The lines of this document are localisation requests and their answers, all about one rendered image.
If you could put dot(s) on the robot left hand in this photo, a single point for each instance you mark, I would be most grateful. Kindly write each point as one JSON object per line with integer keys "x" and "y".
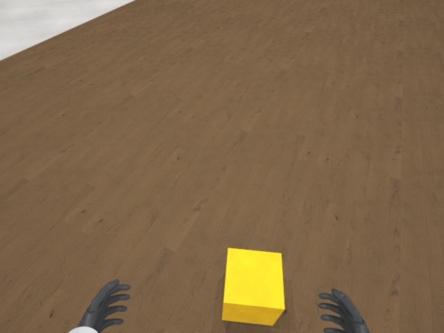
{"x": 99, "y": 310}

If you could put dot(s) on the robot right hand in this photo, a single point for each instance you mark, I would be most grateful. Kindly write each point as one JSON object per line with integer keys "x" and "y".
{"x": 350, "y": 320}

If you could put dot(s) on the carton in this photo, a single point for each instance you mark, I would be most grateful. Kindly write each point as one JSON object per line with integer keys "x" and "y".
{"x": 254, "y": 291}

